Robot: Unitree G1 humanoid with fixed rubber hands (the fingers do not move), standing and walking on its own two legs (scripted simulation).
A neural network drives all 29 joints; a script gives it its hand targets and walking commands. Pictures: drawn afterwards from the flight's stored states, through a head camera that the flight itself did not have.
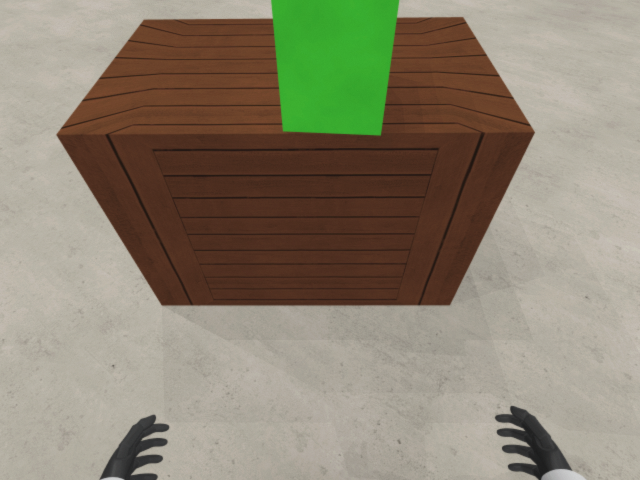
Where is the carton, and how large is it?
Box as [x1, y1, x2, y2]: [271, 0, 398, 134]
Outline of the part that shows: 271,0 283,130 380,134 398,0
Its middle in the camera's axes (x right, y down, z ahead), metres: +0.04 -0.43 +0.84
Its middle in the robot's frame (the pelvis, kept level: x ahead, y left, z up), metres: +0.92 -0.02 +0.11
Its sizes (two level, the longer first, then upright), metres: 0.289 0.217 0.272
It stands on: a pedestal, 0.74 m high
